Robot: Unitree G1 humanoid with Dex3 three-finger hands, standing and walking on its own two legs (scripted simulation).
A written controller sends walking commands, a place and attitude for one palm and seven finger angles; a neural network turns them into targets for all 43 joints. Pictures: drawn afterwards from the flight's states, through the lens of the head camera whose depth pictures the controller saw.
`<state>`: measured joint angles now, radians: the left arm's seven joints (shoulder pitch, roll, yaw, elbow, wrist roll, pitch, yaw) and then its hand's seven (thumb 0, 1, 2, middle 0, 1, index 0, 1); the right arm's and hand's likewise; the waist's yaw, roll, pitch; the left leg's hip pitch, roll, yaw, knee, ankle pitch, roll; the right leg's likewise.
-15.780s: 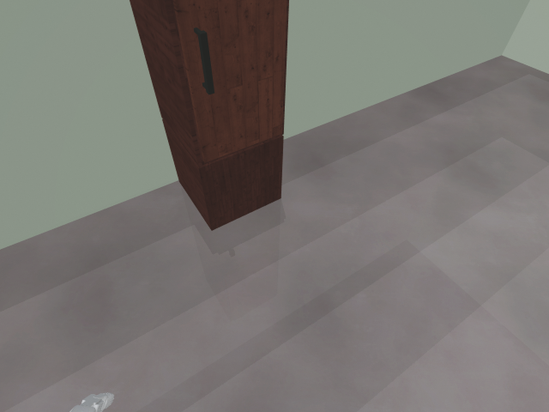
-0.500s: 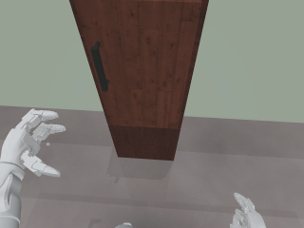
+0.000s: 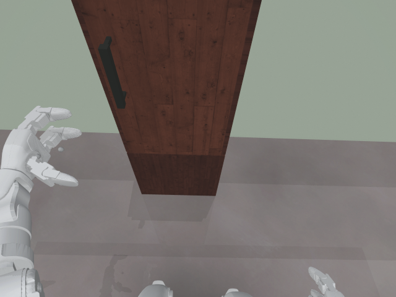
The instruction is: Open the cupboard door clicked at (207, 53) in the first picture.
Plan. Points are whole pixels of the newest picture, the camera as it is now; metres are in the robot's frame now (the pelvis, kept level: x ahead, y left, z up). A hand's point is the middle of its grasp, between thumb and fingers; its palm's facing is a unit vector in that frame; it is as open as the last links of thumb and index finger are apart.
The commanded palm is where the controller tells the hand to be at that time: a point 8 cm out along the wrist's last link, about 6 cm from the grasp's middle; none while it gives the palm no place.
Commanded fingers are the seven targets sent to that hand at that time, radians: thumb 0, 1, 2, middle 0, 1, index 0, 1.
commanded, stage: move the hooked fingers beside the handle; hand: left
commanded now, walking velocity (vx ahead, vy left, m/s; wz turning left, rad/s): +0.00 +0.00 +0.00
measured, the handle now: (115, 75) +0.60 +0.22 +0.08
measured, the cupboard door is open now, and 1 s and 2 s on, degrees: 0 0 0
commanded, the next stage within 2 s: slide the fingers in behind the handle in 1.98 s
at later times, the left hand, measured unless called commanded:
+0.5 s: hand (68, 122) +0.44 +0.28 +0.09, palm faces -0.01 -1.00 +0.01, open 14.0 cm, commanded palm +0.42 +0.33 +0.08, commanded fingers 0.00 -0.50 0.30 -0.30 -1.20 -0.30 -1.20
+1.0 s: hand (81, 97) +0.51 +0.27 +0.09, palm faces +0.00 -1.00 +0.00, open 14.0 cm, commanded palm +0.50 +0.32 +0.08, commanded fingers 0.00 -0.50 0.30 -0.30 -1.20 -0.30 -1.20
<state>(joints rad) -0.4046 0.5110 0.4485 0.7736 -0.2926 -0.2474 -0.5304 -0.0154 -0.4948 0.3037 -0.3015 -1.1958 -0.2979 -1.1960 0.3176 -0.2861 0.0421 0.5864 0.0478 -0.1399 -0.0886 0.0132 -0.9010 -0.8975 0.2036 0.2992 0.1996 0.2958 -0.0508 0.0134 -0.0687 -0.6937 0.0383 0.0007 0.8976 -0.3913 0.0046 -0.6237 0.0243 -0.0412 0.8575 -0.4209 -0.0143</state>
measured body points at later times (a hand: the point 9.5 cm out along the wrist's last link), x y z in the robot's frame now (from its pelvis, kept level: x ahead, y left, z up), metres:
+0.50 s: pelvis +0.01 +0.02 -0.01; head +0.09 +0.04 +0.44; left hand +0.43 +0.33 +0.09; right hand +0.07 -0.25 -0.10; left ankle +0.03 +0.11 -0.69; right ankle +0.00 -0.11 -0.69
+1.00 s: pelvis +0.00 +0.01 -0.02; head +0.13 +0.04 +0.41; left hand +0.50 +0.33 +0.09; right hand -0.02 -0.27 -0.12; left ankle +0.03 +0.11 -0.69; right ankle +0.00 -0.11 -0.69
